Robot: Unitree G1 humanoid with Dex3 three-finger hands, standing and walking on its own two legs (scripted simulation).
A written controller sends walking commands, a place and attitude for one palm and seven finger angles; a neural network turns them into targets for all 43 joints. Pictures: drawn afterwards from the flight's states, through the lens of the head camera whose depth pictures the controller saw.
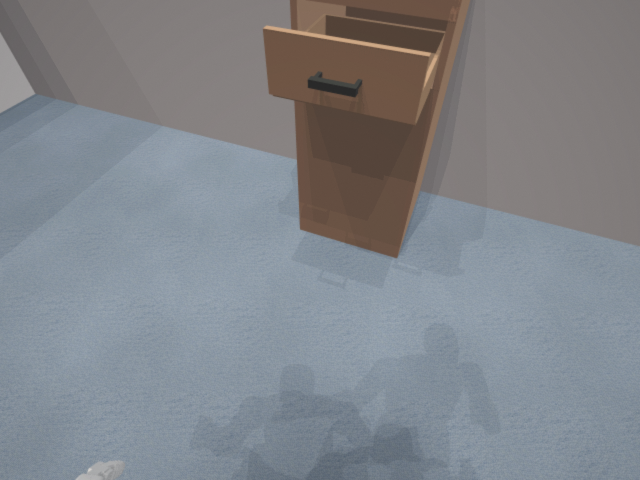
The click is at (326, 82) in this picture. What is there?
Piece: drawer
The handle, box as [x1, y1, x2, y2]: [308, 71, 361, 96]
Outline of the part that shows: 308,79 308,87 351,96 356,95 357,89 361,83 360,79 358,79 354,84 321,78 321,72 318,71 314,76 310,76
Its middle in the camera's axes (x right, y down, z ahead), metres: +0.03 -0.36 +0.89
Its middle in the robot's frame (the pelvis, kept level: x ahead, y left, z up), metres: +0.92 +0.01 +0.05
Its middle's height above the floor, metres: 0.82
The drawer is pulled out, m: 0.21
